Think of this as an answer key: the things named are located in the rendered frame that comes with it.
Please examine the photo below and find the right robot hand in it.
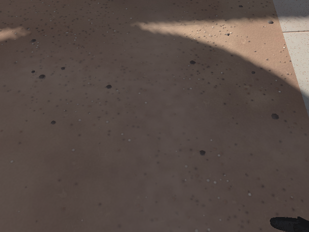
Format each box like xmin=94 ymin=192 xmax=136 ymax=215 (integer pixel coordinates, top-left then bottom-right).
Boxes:
xmin=270 ymin=217 xmax=309 ymax=232

